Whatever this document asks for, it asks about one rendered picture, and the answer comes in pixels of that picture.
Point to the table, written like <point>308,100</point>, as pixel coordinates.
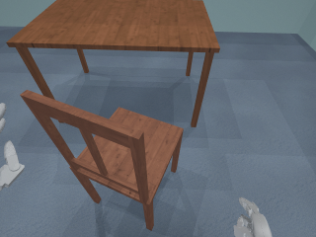
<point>140,25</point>

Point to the robot right hand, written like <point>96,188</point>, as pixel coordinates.
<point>255,226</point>

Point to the chair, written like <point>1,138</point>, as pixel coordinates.
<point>129,154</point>

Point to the robot left hand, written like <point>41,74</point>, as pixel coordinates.
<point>12,169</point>

